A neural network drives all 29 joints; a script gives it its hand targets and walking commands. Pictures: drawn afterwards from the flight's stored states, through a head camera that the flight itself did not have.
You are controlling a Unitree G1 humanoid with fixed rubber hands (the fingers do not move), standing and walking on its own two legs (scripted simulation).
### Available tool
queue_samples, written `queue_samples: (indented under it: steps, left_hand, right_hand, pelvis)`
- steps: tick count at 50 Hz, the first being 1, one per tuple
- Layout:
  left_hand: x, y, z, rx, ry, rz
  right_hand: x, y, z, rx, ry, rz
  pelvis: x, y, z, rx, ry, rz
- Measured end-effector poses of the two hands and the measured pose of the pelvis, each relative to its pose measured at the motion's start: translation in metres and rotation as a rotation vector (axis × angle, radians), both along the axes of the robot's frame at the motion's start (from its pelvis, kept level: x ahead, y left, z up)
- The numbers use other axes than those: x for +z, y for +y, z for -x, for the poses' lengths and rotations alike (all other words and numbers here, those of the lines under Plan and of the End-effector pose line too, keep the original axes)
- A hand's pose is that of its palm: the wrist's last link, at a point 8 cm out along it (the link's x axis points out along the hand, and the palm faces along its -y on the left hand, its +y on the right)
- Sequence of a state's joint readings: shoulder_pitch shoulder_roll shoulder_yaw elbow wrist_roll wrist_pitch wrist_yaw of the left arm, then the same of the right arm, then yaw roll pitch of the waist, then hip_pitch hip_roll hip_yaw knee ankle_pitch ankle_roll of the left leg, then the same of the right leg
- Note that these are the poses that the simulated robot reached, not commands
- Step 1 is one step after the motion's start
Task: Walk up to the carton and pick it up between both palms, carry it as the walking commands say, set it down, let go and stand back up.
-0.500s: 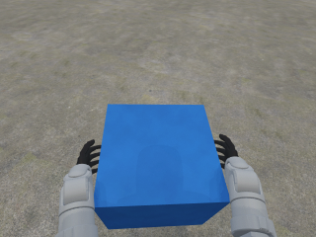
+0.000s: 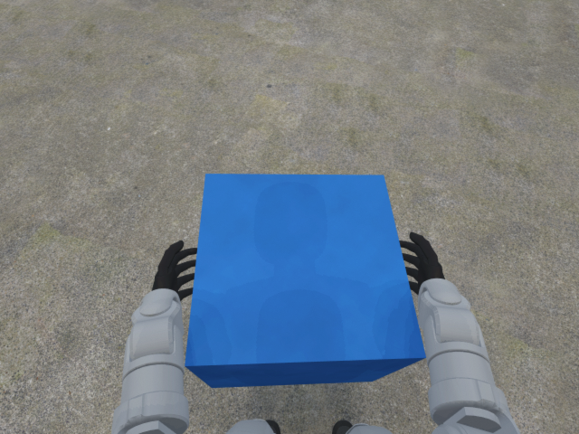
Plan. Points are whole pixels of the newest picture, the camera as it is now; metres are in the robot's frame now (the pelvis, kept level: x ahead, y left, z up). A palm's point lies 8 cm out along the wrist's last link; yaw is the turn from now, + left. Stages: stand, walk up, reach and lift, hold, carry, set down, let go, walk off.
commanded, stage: set down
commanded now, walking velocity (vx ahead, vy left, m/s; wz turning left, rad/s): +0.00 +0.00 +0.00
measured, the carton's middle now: (294, 285) +0.34 +0.04 -0.13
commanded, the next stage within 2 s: none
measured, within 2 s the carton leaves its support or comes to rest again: neither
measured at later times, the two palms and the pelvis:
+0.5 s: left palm (185, 292) +0.31 +0.23 -0.12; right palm (408, 289) +0.34 -0.16 -0.13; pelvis -0.05 +0.00 -0.06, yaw +0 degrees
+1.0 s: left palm (198, 294) +0.34 +0.24 -0.22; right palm (389, 293) +0.37 -0.15 -0.22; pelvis -0.05 +0.00 -0.14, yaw -1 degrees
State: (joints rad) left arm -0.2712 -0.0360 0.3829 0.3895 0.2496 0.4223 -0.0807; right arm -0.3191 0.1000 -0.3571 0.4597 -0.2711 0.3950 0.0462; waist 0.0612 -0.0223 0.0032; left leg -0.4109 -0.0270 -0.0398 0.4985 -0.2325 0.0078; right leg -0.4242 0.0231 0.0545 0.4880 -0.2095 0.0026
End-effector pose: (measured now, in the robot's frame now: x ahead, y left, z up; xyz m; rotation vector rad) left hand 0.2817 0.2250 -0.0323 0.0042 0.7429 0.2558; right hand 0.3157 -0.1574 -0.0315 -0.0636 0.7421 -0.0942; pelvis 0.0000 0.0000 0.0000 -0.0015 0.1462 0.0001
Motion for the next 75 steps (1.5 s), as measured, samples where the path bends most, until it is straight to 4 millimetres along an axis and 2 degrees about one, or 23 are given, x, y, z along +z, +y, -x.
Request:
queue_samples:
  steps: [10,17,25,35,48,57,69,75]
  left_hand:
    - [-0.035,-0.003,-0.013,-0.014,-0.018,-0.009]
    - [-0.057,0.0,-0.024,-0.002,-0.047,0.005]
    - [-0.086,0.004,-0.032,0.0,-0.025,0.019]
    - [-0.128,0.01,-0.041,-0.007,-0.004,0.021]
    - [-0.177,0.009,-0.06,0.019,-0.027,0.016]
    - [-0.206,0.017,-0.067,0.014,-0.033,0.003]
    - [-0.254,0.008,-0.08,0.003,-0.034,0.003]
    - [-0.272,0.013,-0.083,0.007,-0.039,-0.008]
  right_hand:
    - [-0.045,-0.004,0.0,-0.036,-0.012,-0.022]
    - [-0.066,-0.001,-0.012,-0.033,-0.038,-0.035]
    - [-0.094,0.001,-0.025,-0.014,-0.013,-0.034]
    - [-0.138,0.007,-0.037,-0.017,0.008,-0.03]
    - [-0.183,0.009,-0.05,-0.038,-0.011,-0.028]
    - [-0.217,0.016,-0.061,-0.02,-0.021,-0.04]
    - [-0.258,0.007,-0.067,-0.037,-0.026,-0.02]
    - [-0.279,0.013,-0.075,-0.024,-0.033,-0.025]
  pelvis:
    - [-0.019,0.0,0.021,-0.006,0.158,0.002]
    - [-0.04,-0.002,0.041,-0.009,0.249,0.0]
    - [-0.063,-0.004,0.055,-0.005,0.332,-0.002]
    - [-0.093,-0.003,0.056,-0.004,0.455,0.004]
    - [-0.134,-0.003,0.052,-0.01,0.603,0.004]
    - [-0.163,0.0,0.061,-0.006,0.655,0.004]
    - [-0.203,0.0,0.076,-0.007,0.697,0.007]
    - [-0.224,0.0,0.083,-0.012,0.712,0.001]
